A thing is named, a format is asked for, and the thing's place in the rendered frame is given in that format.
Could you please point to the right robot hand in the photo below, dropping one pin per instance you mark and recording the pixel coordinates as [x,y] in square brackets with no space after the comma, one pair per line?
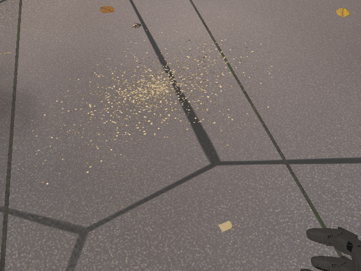
[344,241]

